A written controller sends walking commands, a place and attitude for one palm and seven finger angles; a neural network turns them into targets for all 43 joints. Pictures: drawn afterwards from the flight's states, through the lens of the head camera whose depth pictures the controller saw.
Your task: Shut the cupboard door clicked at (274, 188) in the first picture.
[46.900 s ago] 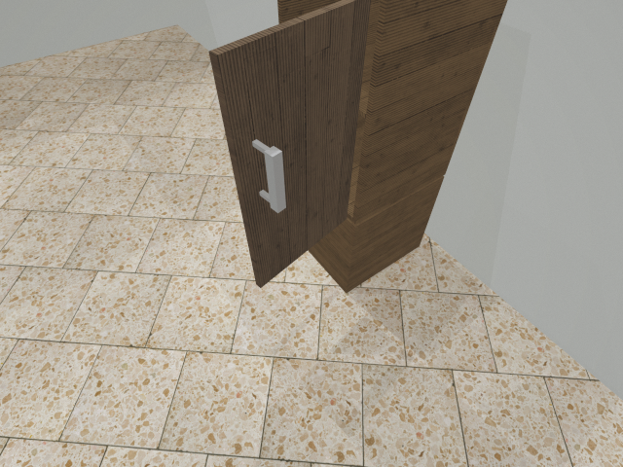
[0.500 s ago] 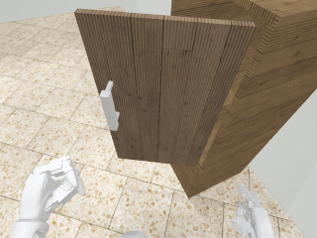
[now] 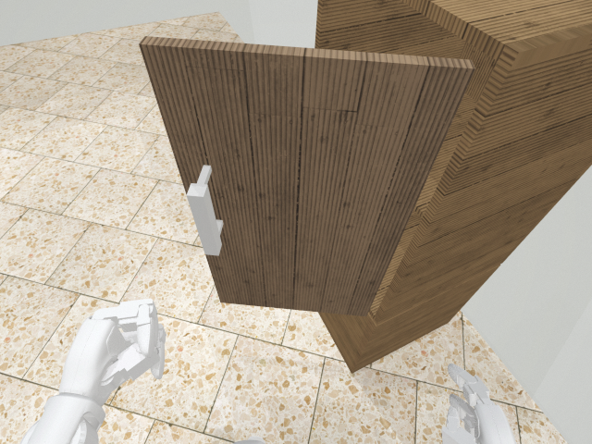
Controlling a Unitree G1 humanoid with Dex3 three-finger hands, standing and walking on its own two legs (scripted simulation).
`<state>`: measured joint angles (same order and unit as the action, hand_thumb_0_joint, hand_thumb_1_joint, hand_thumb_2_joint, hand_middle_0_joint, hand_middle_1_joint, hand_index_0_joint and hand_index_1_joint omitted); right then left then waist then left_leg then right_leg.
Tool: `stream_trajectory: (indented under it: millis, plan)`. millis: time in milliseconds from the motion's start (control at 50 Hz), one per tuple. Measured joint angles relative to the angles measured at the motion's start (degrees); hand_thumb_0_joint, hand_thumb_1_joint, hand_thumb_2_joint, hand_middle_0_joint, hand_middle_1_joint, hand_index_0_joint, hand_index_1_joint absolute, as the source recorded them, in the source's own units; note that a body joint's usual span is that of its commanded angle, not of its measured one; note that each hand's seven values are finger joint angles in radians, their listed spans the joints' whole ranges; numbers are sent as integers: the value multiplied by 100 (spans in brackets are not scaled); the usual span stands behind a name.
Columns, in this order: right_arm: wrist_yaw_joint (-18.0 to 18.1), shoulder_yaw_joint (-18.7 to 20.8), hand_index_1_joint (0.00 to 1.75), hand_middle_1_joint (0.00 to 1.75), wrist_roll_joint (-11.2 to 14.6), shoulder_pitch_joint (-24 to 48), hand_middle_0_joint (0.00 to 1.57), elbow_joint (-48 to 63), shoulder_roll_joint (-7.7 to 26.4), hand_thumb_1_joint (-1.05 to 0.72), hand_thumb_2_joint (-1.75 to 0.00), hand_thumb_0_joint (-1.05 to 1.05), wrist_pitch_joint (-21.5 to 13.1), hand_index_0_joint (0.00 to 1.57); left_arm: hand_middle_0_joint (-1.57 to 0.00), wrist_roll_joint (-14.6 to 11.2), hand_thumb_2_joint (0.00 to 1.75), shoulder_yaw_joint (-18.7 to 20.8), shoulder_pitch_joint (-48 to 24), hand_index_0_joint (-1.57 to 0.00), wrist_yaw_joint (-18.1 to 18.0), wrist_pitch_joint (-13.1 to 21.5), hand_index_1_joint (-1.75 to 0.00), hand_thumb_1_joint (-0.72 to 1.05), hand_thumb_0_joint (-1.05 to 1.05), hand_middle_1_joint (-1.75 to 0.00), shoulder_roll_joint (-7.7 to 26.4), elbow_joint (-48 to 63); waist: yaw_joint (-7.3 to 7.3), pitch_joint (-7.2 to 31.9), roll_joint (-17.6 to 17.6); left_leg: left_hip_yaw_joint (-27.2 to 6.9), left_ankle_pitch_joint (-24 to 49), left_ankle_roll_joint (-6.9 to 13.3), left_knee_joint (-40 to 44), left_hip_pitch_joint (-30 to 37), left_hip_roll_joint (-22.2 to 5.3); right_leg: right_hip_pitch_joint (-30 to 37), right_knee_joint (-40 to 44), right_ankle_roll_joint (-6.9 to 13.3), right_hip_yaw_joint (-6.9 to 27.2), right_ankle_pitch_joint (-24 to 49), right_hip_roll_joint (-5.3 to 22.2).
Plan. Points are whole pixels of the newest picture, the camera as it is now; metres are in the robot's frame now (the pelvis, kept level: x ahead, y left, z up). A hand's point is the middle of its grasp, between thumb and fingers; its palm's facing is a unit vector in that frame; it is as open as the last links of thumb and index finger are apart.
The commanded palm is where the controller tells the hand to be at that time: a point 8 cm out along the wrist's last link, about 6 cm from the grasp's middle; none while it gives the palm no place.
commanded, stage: raise the hand and make a fist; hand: left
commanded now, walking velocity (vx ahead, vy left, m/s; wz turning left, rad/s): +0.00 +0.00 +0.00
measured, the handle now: (209, 212) +0.42 +0.15 +0.07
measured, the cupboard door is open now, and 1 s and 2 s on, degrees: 59 59 59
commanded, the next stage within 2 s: bring the fist close to the handle in 0.16 s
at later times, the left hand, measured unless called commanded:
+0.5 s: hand (159, 327) +0.24 +0.17 +0.08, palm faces +0.02 -1.00 -0.07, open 3.1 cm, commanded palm +0.22 +0.22 +0.07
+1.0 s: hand (200, 300) +0.28 +0.14 +0.06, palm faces -0.04 -1.00 -0.04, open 3.1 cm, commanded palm +0.27 +0.19 +0.07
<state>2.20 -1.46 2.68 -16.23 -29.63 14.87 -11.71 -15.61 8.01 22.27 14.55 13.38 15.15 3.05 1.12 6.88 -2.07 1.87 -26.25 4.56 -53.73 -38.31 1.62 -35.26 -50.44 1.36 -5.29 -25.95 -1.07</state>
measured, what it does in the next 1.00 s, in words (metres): stands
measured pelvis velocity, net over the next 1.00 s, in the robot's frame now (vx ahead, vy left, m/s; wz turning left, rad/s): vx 0.01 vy -0.03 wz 0.00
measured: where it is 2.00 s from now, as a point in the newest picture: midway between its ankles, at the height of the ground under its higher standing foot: outside the picture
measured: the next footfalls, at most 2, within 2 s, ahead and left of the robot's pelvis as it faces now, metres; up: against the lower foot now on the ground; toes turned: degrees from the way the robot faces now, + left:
none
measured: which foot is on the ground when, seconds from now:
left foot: down 0.00-1.00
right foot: down 0.00-1.00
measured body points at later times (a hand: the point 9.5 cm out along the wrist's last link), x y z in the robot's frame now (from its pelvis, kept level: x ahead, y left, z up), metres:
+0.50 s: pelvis +0.00 -0.02 +0.00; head +0.04 -0.02 +0.44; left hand +0.23 +0.23 +0.09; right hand +0.18 -0.25 -0.08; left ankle +0.00 +0.06 -0.69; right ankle -0.01 -0.11 -0.69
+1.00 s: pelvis +0.01 -0.03 +0.00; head +0.06 -0.03 +0.45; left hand +0.28 +0.19 +0.06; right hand +0.16 -0.28 -0.08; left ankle +0.00 +0.06 -0.69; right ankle -0.01 -0.11 -0.69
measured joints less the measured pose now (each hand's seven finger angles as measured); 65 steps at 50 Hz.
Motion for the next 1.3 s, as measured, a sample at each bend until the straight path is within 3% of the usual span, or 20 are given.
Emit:
stream_trajectory:
  millis: [160, 320, 480, 640, 800, 960, 1120, 1240, 1300]
  plan:
    - [-73, 38, 30, 30, -70, 65, 20, -86, -20, -90, -90, 1, -59, 20, -130, -16, 90, 221, 20, -130, -343, 686, -150, 89, 2, -150, 31, 411, -22, 23, 48, -61, -63, -59, -118, -66, -27, -43, -97, 54, -61, -72, -28]
    - [-14, -8, 30, 30, -15, 146, 20, 18, -53, -90, -90, 1, 68, 20, -130, -7, 90, -3, 69, -130, -40, 108, -150, 90, 2, -150, -23, 32, -27, 49, -46, -51, -44, -76, -78, -56, -27, -59, -105, 75, -50, -76, -27]
    - [-22, -50, 30, 30, -63, 179, 20, -93, -57, -90, -90, 1, -5, 20, -130, -9, 90, 140, -366, -130, -293, 648, -150, 89, 2, -150, -13, 139, -57, 29, 11, -124, -68, -142, -183, -137, -44, -122, -209, 143, -125, -128, -43]
    - [31, -45, 30, 30, -15, 134, 20, -54, 3, -90, -90, 1, 140, 20, -130, 63, 90, -74, -708, -130, -117, 23, -150, 90, 2, -150, -26, -415, 30, 6, -35, -84, -23, -165, -59, -75, -57, -102, -138, 161, -79, -95, -58]
    - [-28, 5, 30, 30, -46, 62, 20, -169, -5, -90, -90, 1, 145, 20, -130, 81, 90, 130, -1032, -130, -455, 456, -150, 89, 2, -150, -37, -413, 55, 33, 49, -53, -25, -210, 21, -11, -79, -76, -109, 201, -42, -110, -81]
    - [-15, 27, 30, 30, -10, 95, 20, -139, 53, -90, -90, 1, 261, 20, -130, 147, 90, -101, -1219, -130, -329, 84, -150, 90, 2, -150, -108, -880, 78, -24, -13, -35, -11, -203, 98, 33, -68, -48, -54, 188, -19, -104, -75]
    - [-89, 41, 30, 30, -61, 175, 20, -243, -21, -90, -90, 1, 260, 20, -130, 273, 90, -135, -1626, -130, -672, 484, -150, 89, 2, -150, -214, -840, 61, -4, 45, -17, -30, -212, 104, 38, -62, -62, -79, 199, 1, -133, -69]
    - [-141, 25, 30, 30, -22, 164, 20, -133, -24, -90, -90, 1, 451, 20, -130, 351, 90, -306, -1712, -130, -634, 112, -150, 90, 2, -150, -289, -1147, 76, 15, -13, 21, -7, -198, 204, 134, -50, 12, -7, 177, 44, -110, -60]
    - [-123, 25, 30, 30, -37, 164, 20, -123, -34, -90, -90, 1, 468, 20, -130, 389, 90, -396, -1731, -130, -743, 87, -150, 90, 2, -150, -346, -1188, 79, -28, -6, 30, 8, -193, 235, 174, -45, 46, 13, 177, 54, -98, -56]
